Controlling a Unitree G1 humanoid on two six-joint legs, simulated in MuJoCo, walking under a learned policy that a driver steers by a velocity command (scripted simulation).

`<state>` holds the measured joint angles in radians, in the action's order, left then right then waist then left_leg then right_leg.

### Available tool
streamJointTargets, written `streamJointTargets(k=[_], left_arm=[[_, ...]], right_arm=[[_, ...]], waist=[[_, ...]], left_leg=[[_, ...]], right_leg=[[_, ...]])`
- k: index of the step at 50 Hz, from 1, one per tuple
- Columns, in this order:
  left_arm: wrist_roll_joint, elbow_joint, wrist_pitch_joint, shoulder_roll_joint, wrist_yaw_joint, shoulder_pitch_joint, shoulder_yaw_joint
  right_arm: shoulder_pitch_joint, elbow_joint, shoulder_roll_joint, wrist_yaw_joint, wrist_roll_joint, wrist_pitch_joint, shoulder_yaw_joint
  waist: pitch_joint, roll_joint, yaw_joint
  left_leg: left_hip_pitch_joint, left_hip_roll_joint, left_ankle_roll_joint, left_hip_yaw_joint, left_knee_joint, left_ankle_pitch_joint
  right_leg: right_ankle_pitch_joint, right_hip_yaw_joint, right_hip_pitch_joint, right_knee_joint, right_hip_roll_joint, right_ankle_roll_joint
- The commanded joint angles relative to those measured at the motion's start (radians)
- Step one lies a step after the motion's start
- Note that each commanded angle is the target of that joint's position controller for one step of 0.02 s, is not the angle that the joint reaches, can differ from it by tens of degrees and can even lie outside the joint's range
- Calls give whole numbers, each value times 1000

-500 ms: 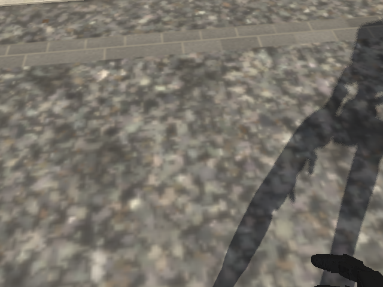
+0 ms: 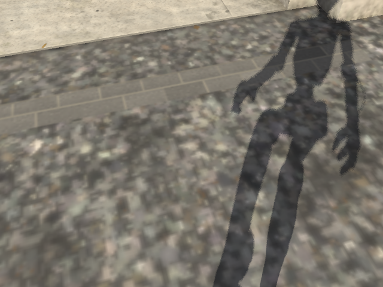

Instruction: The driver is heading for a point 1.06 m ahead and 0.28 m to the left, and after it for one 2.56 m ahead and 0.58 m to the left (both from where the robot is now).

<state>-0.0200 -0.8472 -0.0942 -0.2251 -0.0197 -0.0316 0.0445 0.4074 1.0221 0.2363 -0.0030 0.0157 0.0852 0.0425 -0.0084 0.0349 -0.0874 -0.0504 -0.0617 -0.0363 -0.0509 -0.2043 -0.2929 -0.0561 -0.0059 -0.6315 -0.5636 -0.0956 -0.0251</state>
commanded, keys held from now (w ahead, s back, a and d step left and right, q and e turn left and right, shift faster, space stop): w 0.62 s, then w+q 0.38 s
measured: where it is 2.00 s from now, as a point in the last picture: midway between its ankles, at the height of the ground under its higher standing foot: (128, 145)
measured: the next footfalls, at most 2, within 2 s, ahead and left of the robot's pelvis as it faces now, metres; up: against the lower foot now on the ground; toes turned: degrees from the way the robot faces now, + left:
right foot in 0.08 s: +0.24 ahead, -0.13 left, +0.00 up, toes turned -2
left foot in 0.64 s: +0.55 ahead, +0.11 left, +0.00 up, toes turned +3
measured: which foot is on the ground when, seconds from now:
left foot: down 0.00-0.10, up 0.12-0.62, down 0.64-1.00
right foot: up 0.00-0.06, down 0.08-0.66, up 0.68-1.00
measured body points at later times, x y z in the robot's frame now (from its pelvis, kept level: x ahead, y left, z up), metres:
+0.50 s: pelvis +0.28 -0.04 +0.01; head +0.30 -0.04 +0.46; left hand +0.26 +0.23 -0.13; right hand +0.47 -0.28 -0.10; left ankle +0.48 +0.13 -0.69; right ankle +0.20 -0.13 -0.74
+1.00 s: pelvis +0.56 +0.02 +0.01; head +0.58 +0.04 +0.46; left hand +0.74 +0.30 -0.09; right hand +0.59 -0.25 -0.12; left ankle +0.51 +0.11 -0.74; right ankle +0.77 -0.13 -0.68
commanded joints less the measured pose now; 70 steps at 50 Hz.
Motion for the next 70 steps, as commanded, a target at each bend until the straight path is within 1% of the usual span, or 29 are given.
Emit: streamJointTargets(k=[1, 4, 5, 6, 7, 8, 10, 14, 21, 26, 29, 31, 32, 33, 34, 35, 36, 38, 42, 49, 53, 56, 57, 58, 59, 60, 62, 65, 70], left_arm=[[-5, 94, -24, -86, -19, 97, 15], [2, -4, -28, -204, -10, -270, 71], [28, -34, -22, -305, -4, -427, 96], [18, -44, -18, -268, -8, -450, 83], [9, -34, -19, -197, -8, -375, 59], [10, -12, -18, -158, -5, -286, 47], [24, 1, -23, -103, -12, -173, 29], [25, -37, -32, -126, -9, -208, 36], [13, -81, -16, -158, 23, -315, 40], [3, -128, 2, -168, 29, -396, 47], [0, -133, 17, -186, 35, -378, 57], [1, -123, 27, -182, 35, -335, 54], [14, -104, 28, -157, 37, -330, 41], [24, -89, 7, -43, 26, -447, 7], [15, -97, -23, -69, 19, -423, 8], [-12, -68, -43, -145, 12, -330, 27], [-18, -47, -53, -154, 15, -254, 27], [11, -39, -43, -146, 29, -222, 41], [26, -7, -11, -104, 43, -191, 41], [13, 77, -20, -85, 24, 74, 29], [4, 112, -37, -119, 7, 131, 32], [6, 86, -51, -169, 9, -1, 52], [19, 61, -57, -209, 15, -137, 69], [22, 41, -51, -282, 23, -312, 85], [29, 13, -36, -329, 13, -342, 96], [22, 44, -35, -205, 9, -288, 67], [24, 61, -30, -135, 8, -179, 43], [34, 41, -28, -117, 10, -140, 39], [29, 12, -31, -170, 21, -170, 60]], right_arm=[[40, -19, 171, -9, 4, -10, 38], [-13, -49, 147, -9, -10, -22, 26], [81, -71, 51, -2, -15, -9, -3], [103, -57, 25, 4, -2, 19, -16], [21, -77, 125, 9, 23, 38, 11], [-63, -101, 147, 8, 33, 47, 15], [-107, -105, 131, -5, 9, 33, 28], [-91, -105, 73, -10, 0, -10, 29], [-356, -182, 56, 5, -6, 0, 25], [-483, -232, 63, 29, 5, 10, 17], [-455, -240, 93, 42, 7, 20, 26], [-251, -181, 152, 38, 4, 23, 59], [-60, -130, 216, 30, -2, 21, 84], [62, -101, 319, 28, -14, 13, 108], [63, -100, 251, 33, -3, 10, 84], [-27, -117, 195, 33, 4, 12, 66], [-116, -147, 160, 33, -1, 12, 56], [-207, -167, 109, 35, -20, 13, 39], [-160, -157, 153, 16, -8, 16, 50], [-41, -138, 171, -14, 6, 1, 58], [-4, -133, 175, -22, 13, -14, 63], [-36, -156, 168, -25, 9, -25, 66], [-56, -177, 128, -21, 2, -23, 52], [-43, -206, 68, -20, -21, -21, 33], [96, -239, 29, -16, 21, -6, 21], [65, -208, 146, -21, 35, -6, 44], [-64, -227, 164, -21, 21, -19, 57], [-92, -255, 105, -7, 18, -38, 58], [-179, -317, 81, 6, 11, -51, 51]], waist=[[-70, -99, 35], [169, -99, 216], [340, 98, 206], [436, 228, 201], [304, 163, 196], [187, 99, 175], [70, 20, 105], [17, 26, 60], [-48, 22, 127], [-88, 23, 161], [-60, 43, 122], [65, 48, 10], [203, -7, -59], [344, -255, -20], [399, -289, -24], [255, -236, -14], [158, -151, 7], [60, -83, 74], [20, -100, 102], [-31, -117, 25], [-30, -120, 19], [26, -147, 97], [131, -116, 161], [291, 45, 212], [358, 394, 129], [254, 208, 148], [86, 31, 134], [19, 76, 95], [-4, 28, 99]], left_leg=[[-28, 326, -144, 140, -23, 404], [110, 230, -78, 52, -464, 692], [500, 93, -7, -7, -869, 329], [698, -1, 6, 114, -1078, -255], [800, 69, -16, 173, -1162, -231], [810, 122, -29, 143, -1145, -146], [709, 197, -26, 126, -1006, -19], [667, 218, -1, 110, -883, 78], [718, 179, 23, 65, -474, 401], [749, 155, 1, 62, -347, 349], [667, 129, -36, 44, -308, 240], [362, 61, -76, -14, -283, 226], [69, 149, -127, 85, -322, 249], [-320, 392, -297, 553, -257, 112], [-373, 436, -329, 813, -98, 14], [-267, 398, -274, 692, -90, -24], [-115, 357, -243, 559, -75, 39], [142, 288, -215, 407, -19, 197], [267, 249, -236, 324, 53, 257], [280, 202, -177, 283, 33, 196], [190, 238, -163, 365, -58, 166], [184, 213, -128, 400, -196, 252], [256, 150, -99, 360, -376, 269], [418, 60, -54, 242, -689, 27], [762, -18, -17, 175, -959, -333], [848, 64, -12, 232, -1077, -274], [803, 135, -4, 189, -1053, -100], [727, 191, 4, 164, -961, -6], [792, 200, 26, 150, -789, 157]], right_leg=[[89, 10, -2, 56, 23, -34], [95, 14, 543, 51, 44, -121], [199, -393, 959, 68, -218, -259], [294, -751, 1072, 238, -324, -333], [328, -643, 975, 254, -286, -277], [255, -481, 821, 268, -247, -238], [113, -292, 562, 340, -165, -198], [24, -170, 445, 429, -129, -219], [37, -56, 501, 466, -88, -176], [34, -60, 654, 412, -148, -169], [-108, -65, 719, 330, -178, -145], [-403, -11, 679, 94, -118, -108], [-285, 43, 523, -167, -62, -70], [172, 68, 107, -570, 107, 9], [617, -67, -51, -726, 146, 8], [574, -90, -153, -788, 80, -13], [479, -69, -150, -751, 30, -25], [363, -63, -31, -606, -31, -20], [269, -46, 25, -406, -26, 26], [-39, -41, 82, 1, 53, 57], [17, -68, 127, 100, 68, 49], [114, -47, 328, 156, 78, 11], [126, -96, 545, 134, 12, -35], [143, -286, 818, 114, -181, -86], [356, -748, 1035, 238, -366, -232], [487, -710, 947, 266, -327, -202], [308, -400, 693, 298, -234, -136], [149, -200, 536, 374, -167, -132], [-25, -35, 556, 422, -177, -161]])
